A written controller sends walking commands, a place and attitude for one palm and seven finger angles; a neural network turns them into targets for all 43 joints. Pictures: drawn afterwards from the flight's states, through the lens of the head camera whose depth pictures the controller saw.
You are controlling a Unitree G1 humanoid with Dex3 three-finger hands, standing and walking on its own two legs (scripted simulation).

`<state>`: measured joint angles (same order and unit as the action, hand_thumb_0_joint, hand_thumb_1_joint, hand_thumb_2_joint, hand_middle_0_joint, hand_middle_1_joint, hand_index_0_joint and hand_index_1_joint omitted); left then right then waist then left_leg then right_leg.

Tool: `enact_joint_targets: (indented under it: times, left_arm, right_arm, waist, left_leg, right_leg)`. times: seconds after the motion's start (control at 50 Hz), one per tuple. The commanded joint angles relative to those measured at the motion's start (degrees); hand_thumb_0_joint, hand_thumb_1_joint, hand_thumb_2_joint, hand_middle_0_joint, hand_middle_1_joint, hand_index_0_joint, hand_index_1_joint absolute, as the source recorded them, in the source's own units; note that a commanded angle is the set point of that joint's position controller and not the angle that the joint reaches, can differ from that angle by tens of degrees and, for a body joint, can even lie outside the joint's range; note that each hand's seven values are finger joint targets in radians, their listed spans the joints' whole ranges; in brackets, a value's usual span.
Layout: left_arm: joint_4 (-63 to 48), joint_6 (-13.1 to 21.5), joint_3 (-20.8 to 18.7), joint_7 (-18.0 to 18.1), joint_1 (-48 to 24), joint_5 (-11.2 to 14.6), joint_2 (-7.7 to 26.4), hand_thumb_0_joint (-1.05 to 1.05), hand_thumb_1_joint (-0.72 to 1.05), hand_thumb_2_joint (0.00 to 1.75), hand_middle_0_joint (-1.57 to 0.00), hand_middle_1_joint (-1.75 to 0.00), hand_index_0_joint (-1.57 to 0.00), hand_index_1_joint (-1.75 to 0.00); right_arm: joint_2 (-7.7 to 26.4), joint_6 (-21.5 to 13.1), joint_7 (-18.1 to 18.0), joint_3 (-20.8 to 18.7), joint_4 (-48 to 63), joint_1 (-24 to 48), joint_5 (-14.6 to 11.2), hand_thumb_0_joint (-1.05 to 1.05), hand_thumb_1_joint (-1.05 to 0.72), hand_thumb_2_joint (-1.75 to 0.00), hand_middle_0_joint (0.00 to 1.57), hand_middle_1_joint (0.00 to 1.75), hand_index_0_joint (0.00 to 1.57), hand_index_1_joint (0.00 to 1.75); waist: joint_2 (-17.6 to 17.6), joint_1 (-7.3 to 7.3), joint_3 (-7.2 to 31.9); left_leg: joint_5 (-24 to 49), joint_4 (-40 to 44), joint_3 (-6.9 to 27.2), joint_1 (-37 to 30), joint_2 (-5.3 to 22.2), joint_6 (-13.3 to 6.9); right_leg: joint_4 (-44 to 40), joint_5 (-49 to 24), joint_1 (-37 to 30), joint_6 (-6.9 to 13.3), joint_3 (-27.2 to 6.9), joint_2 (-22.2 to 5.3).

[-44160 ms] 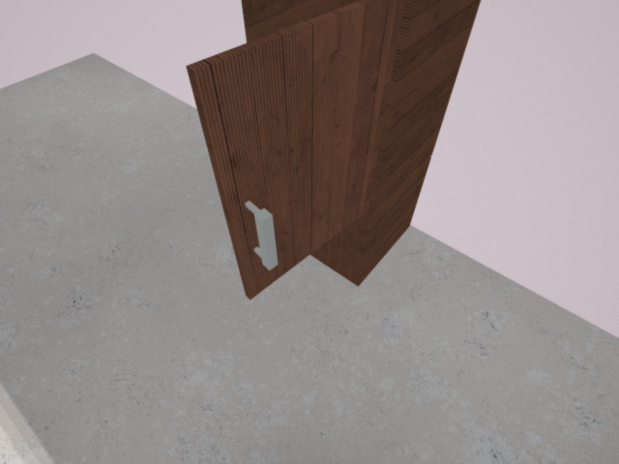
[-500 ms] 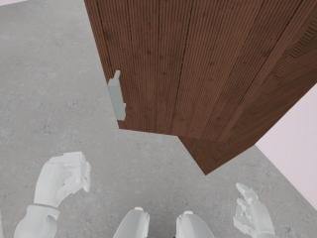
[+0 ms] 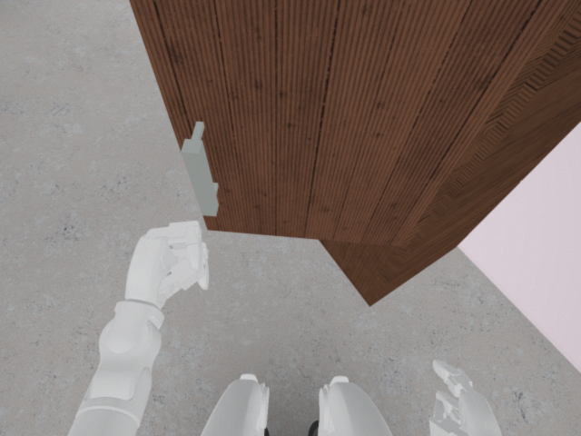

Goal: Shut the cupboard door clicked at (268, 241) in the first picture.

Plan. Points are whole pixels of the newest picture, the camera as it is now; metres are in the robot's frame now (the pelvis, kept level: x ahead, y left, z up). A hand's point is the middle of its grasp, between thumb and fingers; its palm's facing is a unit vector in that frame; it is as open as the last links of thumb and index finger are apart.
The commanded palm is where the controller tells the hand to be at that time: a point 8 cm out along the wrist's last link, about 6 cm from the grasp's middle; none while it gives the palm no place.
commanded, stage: bring the fist close to the handle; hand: left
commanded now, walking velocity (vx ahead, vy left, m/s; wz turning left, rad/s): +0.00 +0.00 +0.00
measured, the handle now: (205, 171) +0.49 +0.15 +0.02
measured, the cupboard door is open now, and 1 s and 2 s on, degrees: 53 53 38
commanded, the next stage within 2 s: push the door shut along its arc in 0.70 s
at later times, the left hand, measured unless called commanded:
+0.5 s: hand (224, 220) +0.41 +0.11 +0.02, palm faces -0.05 -1.00 -0.03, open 3.1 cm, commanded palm +0.38 +0.17 +0.02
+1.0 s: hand (222, 218) +0.41 +0.12 +0.02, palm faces -0.08 -1.00 -0.05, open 3.1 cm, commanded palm +0.40 +0.17 +0.02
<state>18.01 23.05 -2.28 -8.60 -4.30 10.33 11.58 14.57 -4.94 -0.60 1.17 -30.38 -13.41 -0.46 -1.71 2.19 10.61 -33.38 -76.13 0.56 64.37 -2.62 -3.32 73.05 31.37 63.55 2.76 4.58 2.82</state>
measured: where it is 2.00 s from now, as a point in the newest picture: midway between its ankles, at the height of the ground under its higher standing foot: outside the picture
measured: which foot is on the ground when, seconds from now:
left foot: down 0.00-1.00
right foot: down 0.00-1.00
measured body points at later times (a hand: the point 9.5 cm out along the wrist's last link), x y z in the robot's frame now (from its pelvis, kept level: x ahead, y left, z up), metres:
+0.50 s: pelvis +0.00 +0.00 +0.00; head +0.12 +0.00 +0.43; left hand +0.40 +0.17 +0.02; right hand +0.11 -0.26 -0.12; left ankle +0.02 +0.08 -0.61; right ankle +0.03 -0.10 -0.61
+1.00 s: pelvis -0.01 -0.01 -0.01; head +0.11 +0.00 +0.43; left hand +0.41 +0.17 +0.03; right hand +0.12 -0.27 -0.12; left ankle +0.02 +0.08 -0.61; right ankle +0.03 -0.10 -0.61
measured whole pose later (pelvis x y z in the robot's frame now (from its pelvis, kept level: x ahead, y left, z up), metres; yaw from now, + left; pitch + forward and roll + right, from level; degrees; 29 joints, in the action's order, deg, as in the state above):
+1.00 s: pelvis -0.01 -0.01 -0.01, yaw +0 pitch +23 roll -1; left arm 45.9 31.2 -7.9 -6.8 -28.2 6.7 13.1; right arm 14.2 0.3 0.7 0.7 -33.0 -12.2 0.3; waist -0.8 4.7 9.6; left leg -32.4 -76.4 0.0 67.2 -2.3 -2.6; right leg 74.3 30.7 67.1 3.6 4.1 3.0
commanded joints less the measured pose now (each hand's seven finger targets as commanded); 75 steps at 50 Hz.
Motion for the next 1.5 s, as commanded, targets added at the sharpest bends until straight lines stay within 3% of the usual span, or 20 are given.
enact_joint_targets:
  times: [0.0,0.04,0.18,0.28,0.32,0.46,0.54,0.62,0.8,0.82,0.94,1.04,1.08,1.14,1.18,1.28,1.32,1.36,1.38,1.48]
  left_arm:
    - [-7.8,5.5,-4.3,3.4,-17.3,-0.9,5.9,0.00,0.90,0.90,-1.30,-1.50,-1.30,-1.50]
    - [-5.3,5.1,-4.1,4.0,-16.9,-1.5,5.5,0.00,0.90,0.90,-1.30,-1.50,-1.30,-1.50]
    - [1.8,5.2,-1.8,4.0,-30.1,-2.1,3.4,0.00,0.90,0.90,-1.30,-1.50,-1.30,-1.50]
    - [6.1,8.1,-3.3,4.9,-36.3,-2.1,3.7,0.00,0.90,0.90,-1.30,-1.50,-1.30,-1.50]
    - [6.9,8.8,-5.5,5.3,-32.9,-2.4,5.6,0.00,0.90,0.90,-1.30,-1.50,-1.30,-1.50]
    - [11.2,8.3,-8.1,5.2,-30.8,-3.3,7.7,0.00,0.90,0.90,-1.30,-1.50,-1.30,-1.50]
    - [6.1,10.6,-6.7,4.2,-33.4,-1.8,6.5,0.00,0.90,0.90,-1.30,-1.50,-1.30,-1.50]
    - [6.7,12.2,-4.6,3.1,-35.0,-1.6,5.4,0.00,0.90,0.90,-1.30,-1.50,-1.30,-1.50]
    - [12.0,10.5,-5.3,2.4,-34.2,-2.0,5.7,0.00,0.90,0.90,-1.30,-1.50,-1.30,-1.50]
    - [11.0,10.9,-7.3,2.7,-36.7,-2.0,8.6,0.00,0.90,0.90,-1.30,-1.50,-1.30,-1.50]
    - [15.0,13.3,-9.2,2.0,-48.7,-3.3,12.5,0.00,0.90,0.90,-1.30,-1.50,-1.30,-1.50]
    - [23.2,10.6,-6.2,-1.7,-51.7,-2.9,9.2,0.00,0.90,0.90,-1.30,-1.50,-1.30,-1.50]
    - [23.8,9.3,-7.6,-3.1,-52.8,-2.3,11.1,0.00,0.90,0.90,-1.30,-1.50,-1.30,-1.50]
    - [24.3,8.7,-7.1,-4.7,-56.3,-1.8,10.7,0.00,0.90,0.90,-1.30,-1.50,-1.30,-1.50]
    - [25.3,8.8,-7.1,-5.3,-57.3,-1.7,10.7,0.00,0.90,0.90,-1.30,-1.50,-1.30,-1.50]
    - [28.2,10.4,-7.2,-5.6,-61.9,-2.6,11.4,0.00,0.90,0.90,-1.30,-1.50,-1.30,-1.50]
    - [27.8,11.1,-5.9,-5.7,-66.2,-2.7,10.2,0.00,0.90,0.90,-1.30,-1.50,-1.30,-1.50]
    - [30.3,11.1,-7.0,-5.7,-67.8,-3.5,12.4,0.00,0.90,0.90,-1.30,-1.50,-1.30,-1.50]
    - [30.8,11.2,-8.6,-5.5,-68.2,-3.8,14.4,0.00,0.90,0.90,-1.30,-1.50,-1.30,-1.50]
    - [32.6,11.0,-7.2,-5.9,-71.9,-4.9,13.8,0.00,0.90,0.90,-1.30,-1.50,-1.30,-1.50]
  right_arm:
    - [7.6,-1.5,0.2,-3.4,6.1,-0.2,0.1,0.00,-0.90,-0.90,0.20,0.30,0.20,0.30]
    - [7.6,-0.7,0.7,-3.5,6.2,-0.6,0.2,0.00,-0.90,-0.90,0.20,0.30,0.20,0.30]
    - [7.9,1.4,1.0,-3.7,4.6,-2.4,0.1,0.00,-0.90,-0.90,0.20,0.30,0.20,0.30]
    - [7.9,1.7,1.1,-4.1,2.6,-3.7,0.5,0.00,-0.90,-0.90,0.20,0.30,0.20,0.30]
    - [8.3,1.9,1.5,-4.3,3.2,-4.4,0.7,0.00,-0.90,-0.90,0.20,0.30,0.20,0.30]
    - [7.7,4.4,2.4,-4.0,4.1,-4.7,0.5,0.00,-0.90,-0.90,0.20,0.30,0.20,0.30]
    - [7.4,4.2,2.0,-4.2,4.0,-4.6,0.4,0.00,-0.90,-0.90,0.20,0.30,0.20,0.30]
    - [7.6,3.8,1.6,-4.3,3.0,-4.6,0.4,0.00,-0.90,-0.90,0.20,0.30,0.20,0.30]
    - [7.7,4.5,1.7,-4.3,3.0,-3.8,0.2,0.00,-0.90,-0.90,0.20,0.30,0.20,0.30]
    - [8.1,4.5,1.3,-4.2,3.2,-3.7,0.2,0.00,-0.90,-0.90,0.20,0.30,0.20,0.30]
    - [7.8,3.9,0.7,-3.6,1.4,-3.6,0.6,0.00,-0.90,-0.90,0.20,0.30,0.20,0.30]
    - [8.6,3.9,1.0,-3.8,0.4,-5.5,0.3,0.00,-0.90,-0.90,0.20,0.30,0.20,0.30]
    - [8.9,4.3,1.0,-3.9,0.6,-6.5,0.1,0.00,-0.90,-0.90,0.20,0.30,0.20,0.30]
    - [9.1,4.5,1.2,-4.0,0.2,-7.4,-0.1,0.00,-0.90,-0.90,0.20,0.30,0.20,0.30]
    - [9.1,4.8,1.2,-4.1,0.0,-8.1,-0.1,0.00,-0.90,-0.90,0.20,0.30,0.20,0.30]
    - [9.5,5.0,1.5,-4.2,-0.9,-9.5,0.2,0.00,-0.90,-0.90,0.20,0.30,0.20,0.30]
    - [9.6,4.8,1.6,-4.3,-1.0,-10.2,0.4,0.00,-0.90,-0.90,0.20,0.30,0.20,0.30]
    - [10.1,5.2,1.7,-4.3,-1.8,-10.6,0.4,0.00,-0.90,-0.90,0.20,0.30,0.20,0.30]
    - [10.4,5.4,1.7,-4.3,-1.9,-11.0,0.5,0.00,-0.90,-0.90,0.20,0.30,0.20,0.30]
    - [10.7,5.8,2.1,-4.3,-2.2,-12.0,0.8,0.00,-0.90,-0.90,0.20,0.30,0.20,0.30]
  waist:
    - [-2.0,0.57,20.7]
    - [-3.1,0.04,22.0]
    - [0.0,3.43,21.4]
    - [-0.2,3.84,23.8]
    - [-2.2,1.98,26.5]
    - [1.3,1.26,23.9]
    - [0.4,1.92,26.4]
    - [0.8,3.61,23.5]
    - [1.3,2.61,21.5]
    - [0.8,2.79,22.3]
    - [-0.5,4.60,23.4]
    - [-2.7,6.03,25.4]
    - [-0.5,6.08,27.0]
    - [-3.4,6.28,27.7]
    - [-1.1,7.01,26.8]
    - [-1.4,7.74,26.1]
    - [-3.2,8.76,26.2]
    - [-3.3,9.25,26.0]
    - [-3.3,8.72,26.8]
    - [-6.9,9.61,28.4]
  left_leg:
    - [15.7,11.3,4.9,-14.3,2.1,2.8]
    - [17.8,11.4,4.5,-15.1,2.0,3.0]
    - [17.1,11.0,4.6,-14.3,2.3,2.5]
    - [19.3,10.0,4.8,-15.6,2.4,2.8]
    - [22.1,10.2,4.7,-16.7,2.2,3.1]
    - [19.0,11.1,2.4,-10.8,1.7,2.2]
    - [20.3,10.7,2.2,-12.9,1.7,2.0]
    - [18.3,10.1,2.5,-12.3,1.7,1.6]
    - [14.5,10.8,2.4,-10.9,1.5,1.7]
    - [14.5,10.4,2.6,-10.7,1.5,1.6]
    - [12.0,8.3,2.4,-8.1,1.3,1.3]
    - [14.1,8.4,3.6,-11.4,1.7,1.6]
    - [15.5,7.8,3.3,-10.0,1.7,1.4]
    - [18.1,8.0,3.8,-12.6,1.8,1.6]
    - [17.8,7.7,3.7,-11.5,1.8,1.3]
    - [16.8,7.7,4.7,-12.1,2.0,1.4]
    - [17.3,7.6,5.2,-13.3,1.9,1.2]
    - [16.0,7.4,5.3,-13.1,2.2,1.3]
    - [15.6,7.3,5.5,-12.9,2.2,1.4]
    - [17.0,7.5,6.9,-16.1,2.5,1.8]
  right_leg:
    - [-8.4,-11.5,-9.7,-0.4,-3.4,-1.4]
    - [-8.1,-13.5,-10.6,-0.3,-3.5,-1.4]
    - [-9.0,-14.7,-10.4,-0.8,-3.9,-1.2]
    - [-8.2,-16.1,-9.2,-0.8,-3.9,-1.2]
    - [-7.3,-17.8,-10.5,-0.4,-3.7,-1.0]
    - [-9.0,-19.6,-16.6,-0.8,-5.4,-1.1]
    - [-9.3,-21.8,-18.0,-0.9,-5.9,-1.2]
    - [-9.8,-19.6,-15.5,-1.1,-5.9,-1.1]
    - [-10.7,-15.1,-14.2,-1.0,-6.0,-1.5]
    - [-10.2,-15.0,-14.0,-0.9,-6.0,-1.3]
    - [-9.6,-12.6,-12.9,-1.1,-7.5,-1.5]
    - [-8.8,-13.4,-9.3,-0.8,-6.0,-1.2]
    - [-8.7,-15.7,-12.1,-1.0,-6.5,-1.2]
    - [-8.3,-17.1,-10.2,-0.6,-5.8,-1.1]
    - [-8.6,-17.2,-10.5,-0.8,-5.9,-1.1]
    - [-7.9,-14.5,-7.0,-0.5,-5.3,-0.9]
    - [-7.7,-14.0,-4.9,-0.3,-4.8,-0.8]
    - [-7.8,-12.6,-3.8,-0.3,-4.9,-0.8]
    - [-7.5,-11.9,-3.9,-0.2,-4.9,-0.7]
    - [-6.8,-11.6,-0.8,0.1,-4.2,-0.6]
